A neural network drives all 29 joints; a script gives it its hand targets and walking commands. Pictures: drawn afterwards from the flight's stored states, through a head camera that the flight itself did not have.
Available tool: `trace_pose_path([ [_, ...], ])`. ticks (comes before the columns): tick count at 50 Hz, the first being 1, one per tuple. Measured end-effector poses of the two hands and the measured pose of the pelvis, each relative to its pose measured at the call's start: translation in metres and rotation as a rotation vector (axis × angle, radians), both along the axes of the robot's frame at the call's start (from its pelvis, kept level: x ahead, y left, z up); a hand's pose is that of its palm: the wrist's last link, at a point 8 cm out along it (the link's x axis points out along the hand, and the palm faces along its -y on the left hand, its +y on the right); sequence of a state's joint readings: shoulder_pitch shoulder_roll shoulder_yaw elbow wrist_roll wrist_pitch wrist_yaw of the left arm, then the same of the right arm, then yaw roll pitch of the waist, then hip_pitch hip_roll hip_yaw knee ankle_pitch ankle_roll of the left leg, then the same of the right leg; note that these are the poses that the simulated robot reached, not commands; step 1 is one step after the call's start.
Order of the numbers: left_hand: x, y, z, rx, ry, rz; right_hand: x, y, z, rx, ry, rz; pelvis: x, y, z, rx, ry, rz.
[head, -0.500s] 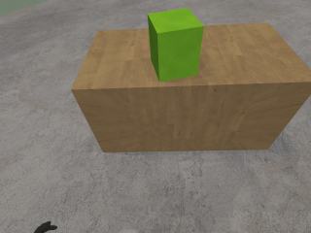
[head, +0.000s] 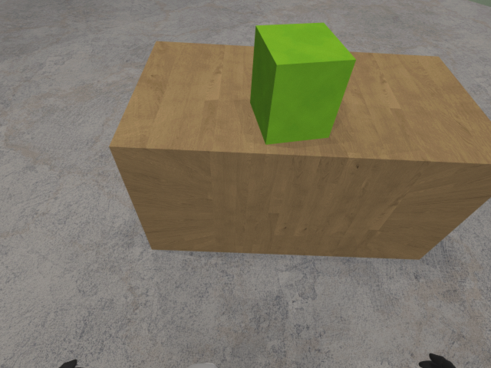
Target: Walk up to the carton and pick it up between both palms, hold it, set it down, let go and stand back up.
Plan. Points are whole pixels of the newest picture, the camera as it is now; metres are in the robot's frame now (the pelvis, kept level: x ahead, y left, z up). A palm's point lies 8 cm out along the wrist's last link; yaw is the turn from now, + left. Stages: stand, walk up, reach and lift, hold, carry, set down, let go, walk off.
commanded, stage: walk up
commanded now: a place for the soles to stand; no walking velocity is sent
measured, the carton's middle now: (294, 84) +0.84 -0.11 -0.01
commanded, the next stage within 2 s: none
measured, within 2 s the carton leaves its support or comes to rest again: neither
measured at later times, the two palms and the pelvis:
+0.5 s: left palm (104, 335) +0.19 +0.25 -0.08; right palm out of the picture +0.12 -0.39 -0.10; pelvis +0.09 -0.07 +0.00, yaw -1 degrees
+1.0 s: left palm (114, 300) +0.24 +0.25 -0.08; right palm (464, 301) +0.26 -0.39 -0.08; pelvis +0.17 -0.07 +0.01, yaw -1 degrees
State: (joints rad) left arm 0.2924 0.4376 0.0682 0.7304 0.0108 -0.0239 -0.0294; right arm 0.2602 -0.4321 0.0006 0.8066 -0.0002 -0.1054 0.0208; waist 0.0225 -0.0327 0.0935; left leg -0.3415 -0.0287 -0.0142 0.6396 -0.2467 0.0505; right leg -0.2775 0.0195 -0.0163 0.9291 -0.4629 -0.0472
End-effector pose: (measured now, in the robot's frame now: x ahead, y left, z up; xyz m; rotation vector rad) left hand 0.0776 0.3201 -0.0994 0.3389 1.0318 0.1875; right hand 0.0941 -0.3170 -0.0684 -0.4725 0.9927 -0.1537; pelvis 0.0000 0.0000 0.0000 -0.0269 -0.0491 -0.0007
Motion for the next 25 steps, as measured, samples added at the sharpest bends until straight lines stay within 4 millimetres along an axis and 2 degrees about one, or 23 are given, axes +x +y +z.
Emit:
trace_pose_path([
  [6, 0.032, 0.004, 0.004, -0.024, -0.006, -0.036, 0.007, 0.005, 0.012, -0.015, -0.005, -0.037, 0.021, 0.009, 0.008, -0.011, -0.016, -0.003],
  [12, 0.054, -0.003, 0.008, -0.023, 0.0, -0.038, 0.003, -0.005, 0.009, -0.014, 0.047, -0.065, 0.042, 0.002, 0.01, -0.001, -0.02, -0.004],
  [19, 0.084, -0.031, 0.013, 0.008, 0.01, -0.067, 0.006, -0.032, -0.007, 0.017, 0.089, -0.1, 0.065, -0.026, 0.006, 0.036, -0.005, -0.006],
  [25, 0.109, -0.068, 0.02, 0.055, -0.013, -0.09, 0.023, -0.068, -0.032, 0.062, 0.126, -0.109, 0.086, -0.066, -0.002, 0.067, 0.01, -0.014],
])
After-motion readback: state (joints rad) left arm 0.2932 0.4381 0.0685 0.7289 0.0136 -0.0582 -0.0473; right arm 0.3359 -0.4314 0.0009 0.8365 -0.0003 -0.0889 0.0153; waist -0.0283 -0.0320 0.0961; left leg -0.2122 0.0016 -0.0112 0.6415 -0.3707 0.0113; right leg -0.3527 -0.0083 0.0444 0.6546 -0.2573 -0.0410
